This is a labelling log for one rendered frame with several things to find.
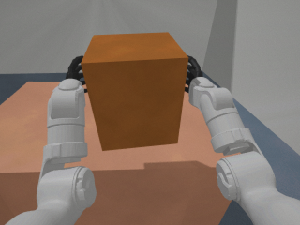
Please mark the carton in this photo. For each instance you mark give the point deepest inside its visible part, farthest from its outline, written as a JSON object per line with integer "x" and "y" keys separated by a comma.
{"x": 136, "y": 85}

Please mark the robot right forearm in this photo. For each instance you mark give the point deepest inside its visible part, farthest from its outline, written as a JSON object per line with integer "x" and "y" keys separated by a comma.
{"x": 229, "y": 135}

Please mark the robot right upper arm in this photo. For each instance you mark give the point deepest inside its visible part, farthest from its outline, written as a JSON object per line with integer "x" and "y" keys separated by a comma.
{"x": 248, "y": 180}

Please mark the robot left forearm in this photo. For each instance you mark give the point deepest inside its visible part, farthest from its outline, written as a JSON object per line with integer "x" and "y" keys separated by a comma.
{"x": 65, "y": 127}

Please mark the pedestal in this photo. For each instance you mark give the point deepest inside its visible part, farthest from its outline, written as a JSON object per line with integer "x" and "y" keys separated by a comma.
{"x": 169, "y": 184}

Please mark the robot left hand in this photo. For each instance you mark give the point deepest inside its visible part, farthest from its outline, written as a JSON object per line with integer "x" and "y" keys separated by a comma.
{"x": 73, "y": 70}

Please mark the robot right hand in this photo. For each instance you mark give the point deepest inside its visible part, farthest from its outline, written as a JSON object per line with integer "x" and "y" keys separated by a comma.
{"x": 195, "y": 71}

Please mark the robot left upper arm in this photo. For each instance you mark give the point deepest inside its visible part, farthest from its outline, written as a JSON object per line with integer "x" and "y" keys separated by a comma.
{"x": 62, "y": 195}

